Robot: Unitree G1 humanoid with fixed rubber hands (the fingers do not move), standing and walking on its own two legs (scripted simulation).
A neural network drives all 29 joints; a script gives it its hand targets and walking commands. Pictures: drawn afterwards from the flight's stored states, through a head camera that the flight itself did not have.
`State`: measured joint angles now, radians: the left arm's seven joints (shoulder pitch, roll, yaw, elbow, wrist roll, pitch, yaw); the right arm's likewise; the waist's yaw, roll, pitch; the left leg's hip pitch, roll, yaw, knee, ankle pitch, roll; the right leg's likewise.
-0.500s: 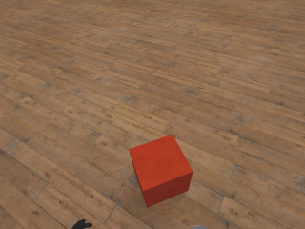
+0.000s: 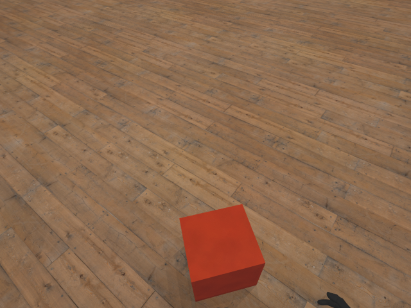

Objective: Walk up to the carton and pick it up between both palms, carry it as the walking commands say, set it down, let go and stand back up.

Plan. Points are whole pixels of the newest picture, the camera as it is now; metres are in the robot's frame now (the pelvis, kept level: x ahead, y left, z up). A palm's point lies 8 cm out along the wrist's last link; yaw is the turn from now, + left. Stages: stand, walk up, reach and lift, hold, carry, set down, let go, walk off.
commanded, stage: walk up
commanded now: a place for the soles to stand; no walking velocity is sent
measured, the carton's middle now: (219, 252) +0.48 -0.01 -0.62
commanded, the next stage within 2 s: none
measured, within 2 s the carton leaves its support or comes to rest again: neither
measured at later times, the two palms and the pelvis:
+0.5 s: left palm out of the picture +0.07 +0.22 -0.13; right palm out of the picture +0.05 -0.35 -0.09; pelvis -0.03 -0.06 -0.01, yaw +7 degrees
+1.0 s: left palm out of the picture -0.04 +0.10 -0.11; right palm out of the picture +0.14 -0.36 -0.12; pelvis +0.00 -0.15 +0.00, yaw +18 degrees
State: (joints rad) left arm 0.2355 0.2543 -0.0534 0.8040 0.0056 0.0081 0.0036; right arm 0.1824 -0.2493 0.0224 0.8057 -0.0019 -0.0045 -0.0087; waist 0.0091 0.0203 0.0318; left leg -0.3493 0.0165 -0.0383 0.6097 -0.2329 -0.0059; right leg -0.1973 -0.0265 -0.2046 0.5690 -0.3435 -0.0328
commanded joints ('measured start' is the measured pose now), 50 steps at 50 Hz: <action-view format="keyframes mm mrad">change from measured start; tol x32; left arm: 1 9 132 34 -28 1 2 3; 50 221 189 60 -59 22 -34 14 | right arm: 1 34 -98 -20 -24 -2 -8 -4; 50 87 -49 -43 -51 -24 -7 7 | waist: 1 -8 -25 -38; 26 -7 272 -64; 30 45 -277 -6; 50 21 -102 15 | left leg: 1 60 59 -76 -21 273 56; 11 2 37 -127 -55 207 60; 14 191 323 -698 -254 -48 264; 26 -135 105 -315 -218 -273 153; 32 -240 -65 -146 488 -289 -4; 42 365 124 -334 -175 103 114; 50 -94 -30 -74 20 36 31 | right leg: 1 -33 -156 142 -156 167 -28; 11 -16 -159 112 -172 -31 -43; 19 -403 -53 304 683 -94 97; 28 61 61 116 -41 -46 34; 31 -241 -403 756 -435 -415 -115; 42 -282 -117 200 31 60 -10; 50 129 -260 347 -224 315 -68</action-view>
